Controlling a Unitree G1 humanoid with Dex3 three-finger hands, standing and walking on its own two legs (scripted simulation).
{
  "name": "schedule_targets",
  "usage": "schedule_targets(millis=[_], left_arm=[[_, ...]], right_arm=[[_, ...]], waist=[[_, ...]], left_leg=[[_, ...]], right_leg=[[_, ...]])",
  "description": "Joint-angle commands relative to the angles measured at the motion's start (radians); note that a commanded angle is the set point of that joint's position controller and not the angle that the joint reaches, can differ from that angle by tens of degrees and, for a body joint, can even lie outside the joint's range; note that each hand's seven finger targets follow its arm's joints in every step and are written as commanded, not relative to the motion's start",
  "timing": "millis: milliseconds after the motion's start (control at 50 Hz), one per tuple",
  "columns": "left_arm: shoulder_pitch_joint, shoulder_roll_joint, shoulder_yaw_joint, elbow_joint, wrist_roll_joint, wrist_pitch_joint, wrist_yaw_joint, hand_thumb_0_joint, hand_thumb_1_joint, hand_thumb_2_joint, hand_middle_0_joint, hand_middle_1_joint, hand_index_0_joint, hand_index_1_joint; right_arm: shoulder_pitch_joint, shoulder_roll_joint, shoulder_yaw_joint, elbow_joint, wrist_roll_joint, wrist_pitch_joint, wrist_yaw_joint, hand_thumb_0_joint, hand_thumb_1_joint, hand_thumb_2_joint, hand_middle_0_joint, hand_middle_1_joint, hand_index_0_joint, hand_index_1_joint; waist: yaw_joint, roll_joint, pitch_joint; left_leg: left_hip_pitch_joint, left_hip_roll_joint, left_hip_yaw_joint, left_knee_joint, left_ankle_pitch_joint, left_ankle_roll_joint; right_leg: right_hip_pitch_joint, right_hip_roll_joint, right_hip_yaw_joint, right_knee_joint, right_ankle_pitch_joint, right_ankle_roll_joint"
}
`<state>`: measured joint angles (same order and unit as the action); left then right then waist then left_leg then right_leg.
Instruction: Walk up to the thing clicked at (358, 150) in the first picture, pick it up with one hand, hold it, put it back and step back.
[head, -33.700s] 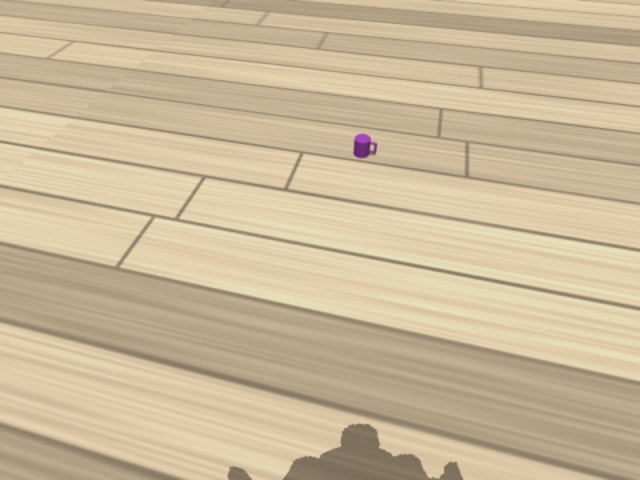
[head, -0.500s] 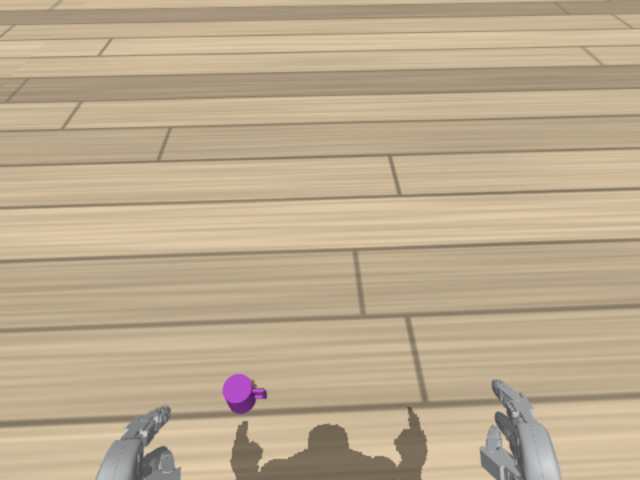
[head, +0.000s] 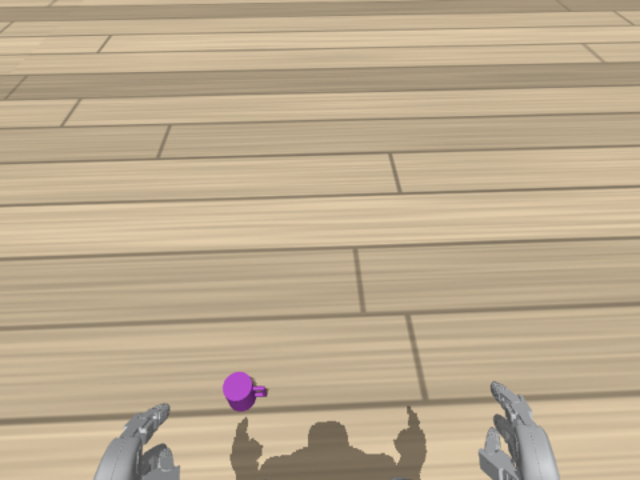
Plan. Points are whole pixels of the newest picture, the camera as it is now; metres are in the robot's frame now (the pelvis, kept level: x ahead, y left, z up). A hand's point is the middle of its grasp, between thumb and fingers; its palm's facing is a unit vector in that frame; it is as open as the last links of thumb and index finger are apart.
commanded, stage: home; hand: left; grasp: from above
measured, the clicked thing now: (245, 391) +0.48 +0.21 -0.67
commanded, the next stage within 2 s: stand in 0.52 s
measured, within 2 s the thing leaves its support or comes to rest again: neither
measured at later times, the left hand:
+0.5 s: hand (176, 474) +0.17 +0.18 -0.04, palm faces +0.04 -0.98 -0.21, open 7.4 cm
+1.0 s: hand out of the picture +0.08 +0.24 -0.11, palm faces +0.05 -0.94 -0.35, open 7.4 cm
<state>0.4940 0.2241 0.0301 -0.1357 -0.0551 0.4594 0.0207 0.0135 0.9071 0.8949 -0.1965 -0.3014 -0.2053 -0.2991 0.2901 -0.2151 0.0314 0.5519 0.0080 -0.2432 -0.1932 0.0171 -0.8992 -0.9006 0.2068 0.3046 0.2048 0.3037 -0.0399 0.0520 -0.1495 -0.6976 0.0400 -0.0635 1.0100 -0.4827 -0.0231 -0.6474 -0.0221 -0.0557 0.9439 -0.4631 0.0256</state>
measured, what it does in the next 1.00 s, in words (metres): stands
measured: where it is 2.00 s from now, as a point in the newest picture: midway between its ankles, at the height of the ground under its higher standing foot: outside the picture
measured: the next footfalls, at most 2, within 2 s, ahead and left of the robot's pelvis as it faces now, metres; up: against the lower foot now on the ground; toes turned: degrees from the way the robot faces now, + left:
none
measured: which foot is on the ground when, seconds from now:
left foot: down 0.00-1.00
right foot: down 0.00-1.00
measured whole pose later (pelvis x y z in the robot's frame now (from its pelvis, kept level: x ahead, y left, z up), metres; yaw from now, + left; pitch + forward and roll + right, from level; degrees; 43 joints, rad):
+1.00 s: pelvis +0.00 +0.00 +0.04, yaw +1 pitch -1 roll +0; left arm 0.23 0.29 0.05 0.86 0.04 0.04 0.04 0.01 0.91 0.90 -0.20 -0.30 -0.21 -0.30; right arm 0.20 -0.30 -0.05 0.94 -0.05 -0.02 -0.02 0.01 -0.90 -0.90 0.21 0.30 0.20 0.30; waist 0.02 0.01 0.05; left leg -0.33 0.00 -0.03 0.68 -0.34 -0.01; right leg -0.30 -0.06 -0.04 0.67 -0.35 0.03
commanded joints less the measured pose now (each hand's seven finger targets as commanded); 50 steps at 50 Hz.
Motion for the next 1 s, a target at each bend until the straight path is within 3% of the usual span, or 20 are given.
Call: schedule_targets(millis=[0,60,220,300,320,340,400,460,500,560,580,600,620,640,680,720,800,860,980], left_arm=[[-0.022,0.111,0.071,-0.207,0.007,-0.051,0.009,0.000,0.900,0.900,-0.200,-0.299,-0.200,-0.299],[-0.016,0.102,0.054,-0.175,0.015,-0.052,0.007,0.000,0.900,0.900,-0.200,-0.299,-0.200,-0.299],[-0.044,0.124,0.070,-0.218,0.009,-0.053,0.010,0.000,0.900,0.900,-0.200,-0.299,-0.200,-0.299],[0.005,0.089,0.051,-0.175,0.007,-0.045,0.006,0.000,0.900,0.900,-0.200,-0.299,-0.200,-0.299],[-0.016,0.111,0.066,-0.209,0.008,-0.050,0.007,0.000,0.900,0.900,-0.200,-0.299,-0.200,-0.299],[-0.007,0.103,0.059,-0.186,0.009,-0.049,0.006,0.000,0.900,0.899,-0.200,-0.298,-0.200,-0.298],[-0.009,0.108,0.062,-0.204,0.008,-0.052,0.009,0.000,0.900,0.899,-0.200,-0.298,-0.200,-0.299],[-0.025,0.118,0.069,-0.203,0.010,-0.056,0.011,0.000,0.900,0.899,-0.200,-0.298,-0.200,-0.298],[0.000,0.087,0.045,-0.161,0.010,-0.052,0.008,0.000,0.900,0.899,-0.200,-0.298,-0.200,-0.298],[-0.027,0.117,0.071,-0.207,0.008,-0.058,0.009,0.000,0.900,0.899,-0.200,-0.298,-0.200,-0.299],[0.007,0.095,0.054,-0.161,0.009,-0.051,0.006,0.000,0.900,0.899,-0.200,-0.299,-0.200,-0.299],[-0.305,0.186,0.063,0.190,0.124,-0.264,0.046,0.000,0.900,0.899,-0.200,-0.299,-0.200,-0.299],[-0.203,0.207,0.083,0.336,0.129,-0.330,0.039,0.000,0.900,0.900,-0.200,-0.300,-0.200,-0.301],[-0.192,0.216,0.073,0.377,0.126,-0.363,0.033,0.000,0.900,0.900,-0.200,-0.300,-0.200,-0.301],[-0.230,0.225,0.063,0.463,0.127,-0.405,0.024,0.000,0.900,0.900,-0.200,-0.300,-0.200,-0.301],[-0.275,0.219,0.067,0.554,0.112,-0.410,0.019,0.000,0.900,0.900,-0.200,-0.300,-0.200,-0.301],[-0.310,0.200,0.064,0.716,0.107,-0.435,0.022,0.000,0.900,0.900,-0.200,-0.300,-0.200,-0.301],[-0.307,0.195,0.063,0.816,0.104,-0.456,0.020,0.000,0.900,0.900,-0.200,-0.300,-0.200,-0.301],[-0.298,0.228,0.062,0.980,0.095,-0.471,0.026,0.000,0.900,0.900,-0.200,-0.300,-0.200,-0.301]], right_arm=[[-0.069,-0.123,-0.056,-0.168,-0.002,-0.059,-0.010,0.000,-0.900,-0.900,0.200,0.300,0.200,0.300],[-0.070,-0.123,-0.054,-0.163,-0.004,-0.055,-0.008,0.000,-0.900,-0.900,0.200,0.300,0.200,0.300],[-0.071,-0.123,-0.055,-0.168,0.000,-0.053,-0.008,0.000,-0.900,-0.900,0.200,0.300,0.200,0.300],[-0.075,-0.122,-0.055,-0.178,0.001,-0.052,-0.006,0.000,-0.900,-0.900,0.200,0.300,0.200,0.300],[-0.071,-0.126,-0.058,-0.176,0.000,-0.051,-0.004,0.000,-0.900,-0.900,0.200,0.300,0.200,0.300],[-0.071,-0.124,-0.058,-0.175,0.000,-0.050,-0.006,0.000,-0.900,-0.900,0.200,0.300,0.200,0.300],[-0.064,-0.122,-0.058,-0.174,0.001,-0.049,-0.007,0.000,-0.900,-0.900,0.200,0.300,0.200,0.300],[-0.061,-0.124,-0.057,-0.167,-0.002,-0.047,-0.006,0.000,-0.900,-0.900,0.200,0.300,0.200,0.300],[-0.066,-0.121,-0.054,-0.172,-0.002,-0.047,-0.004,0.000,-0.900,-0.900,0.200,0.300,0.200,0.300],[-0.069,-0.125,-0.058,-0.172,-0.001,-0.045,-0.003,0.000,-0.900,-0.900,0.200,0.300,0.200,0.300],[-0.073,-0.123,-0.057,-0.177,-0.001,-0.045,-0.004,0.000,-0.900,-0.900,0.200,0.300,0.200,0.300],[-0.117,-0.247,-0.094,0.073,-0.123,0.060,0.056,0.000,-0.900,-0.900,0.200,0.300,0.200,0.300],[-0.135,-0.258,-0.114,0.087,-0.125,0.102,0.088,0.000,-0.900,-0.900,0.200,0.300,0.200,0.300],[-0.139,-0.260,-0.116,0.052,-0.132,0.122,0.105,0.000,-0.900,-0.900,0.200,0.300,0.200,0.300],[-0.121,-0.228,-0.112,0.105,-0.088,0.135,0.144,0.000,-0.900,-0.900,0.200,0.300,0.200,0.300],[-0.122,-0.220,-0.111,0.137,-0.061,0.145,0.169,0.000,-0.900,-0.900,0.200,0.300,0.200,0.300],[-0.152,-0.229,-0.120,0.205,-0.066,0.169,0.180,0.000,-0.900,-0.900,0.200,0.300,0.200,0.300],[-0.156,-0.239,-0.120,0.246,-0.064,0.182,0.173,0.000,-0.900,-0.900,0.200,0.300,0.200,0.300],[-0.144,-0.244,-0.118,0.338,-0.051,0.201,0.163,0.000,-0.900,-0.900,0.200,0.300,0.200,0.300]], waist=[[0.008,-0.005,-0.120],[-0.002,0.002,-0.090],[0.004,-0.001,-0.068],[0.005,-0.004,-0.075],[0.008,0.009,-0.105],[-0.003,0.002,-0.107],[0.003,0.003,-0.121],[-0.003,-0.008,-0.105],[-0.004,-0.006,-0.089],[0.005,0.011,-0.094],[0.002,-0.010,-0.090],[0.076,-0.056,0.126],[0.083,-0.122,0.054],[0.060,-0.116,0.063],[0.059,-0.073,0.000],[0.063,-0.100,0.013],[0.075,-0.035,0.071],[0.073,-0.004,0.085],[0.062,-0.052,0.089]], left_leg=[[0.109,-0.034,0.026,-0.159,0.225,0.031],[0.104,-0.033,0.023,-0.170,0.198,0.030],[0.090,-0.033,0.025,-0.175,0.161,0.031],[0.089,-0.032,0.024,-0.173,0.171,0.029],[0.103,-0.032,0.024,-0.172,0.187,0.028],[0.111,-0.031,0.025,-0.164,0.207,0.029],[0.118,-0.033,0.029,-0.147,0.259,0.030],[0.111,-0.032,0.024,-0.155,0.241,0.031],[0.104,-0.030,0.021,-0.164,0.220,0.029],[0.105,-0.028,0.017,-0.171,0.205,0.027],[0.098,-0.032,0.019,-0.166,0.207,0.029],[0.119,0.006,-0.029,-0.262,0.394,0.077],[0.168,-0.015,0.014,-0.235,0.372,0.092],[0.192,-0.020,0.002,-0.234,0.350,0.093],[0.276,-0.020,0.008,-0.253,0.333,0.089],[0.301,-0.026,0.011,-0.281,0.310,0.079],[0.319,0.011,-0.057,-0.407,0.232,0.088],[0.354,0.025,-0.073,-0.461,0.280,0.088],[0.460,0.021,-0.045,-0.482,0.402,0.070]], right_leg=[[0.064,0.041,-0.017,-0.146,0.196,-0.022],[0.049,0.044,-0.019,-0.149,0.170,-0.023],[0.040,0.042,-0.021,-0.156,0.138,-0.023],[0.040,0.044,-0.022,-0.149,0.142,-0.024],[0.049,0.045,-0.019,-0.144,0.156,-0.026],[0.051,0.044,-0.020,-0.144,0.177,-0.023],[0.057,0.041,-0.014,-0.139,0.226,-0.023],[0.058,0.042,-0.017,-0.139,0.212,-0.023],[0.049,0.044,-0.019,-0.140,0.190,-0.024],[0.047,0.045,-0.024,-0.137,0.174,-0.025],[0.048,0.044,-0.023,-0.144,0.178,-0.022],[0.244,-0.032,0.029,-0.155,0.180,-0.045],[0.258,-0.048,0.104,-0.214,0.162,-0.084],[0.208,-0.049,0.137,-0.248,0.161,-0.106],[0.288,-0.077,0.144,-0.228,0.247,-0.094],[0.289,-0.080,0.135,-0.260,0.239,-0.083],[0.303,-0.052,0.081,-0.294,0.153,-0.047],[0.351,-0.047,0.069,-0.332,0.219,-0.039],[0.432,-0.086,0.091,-0.448,0.339,-0.049]])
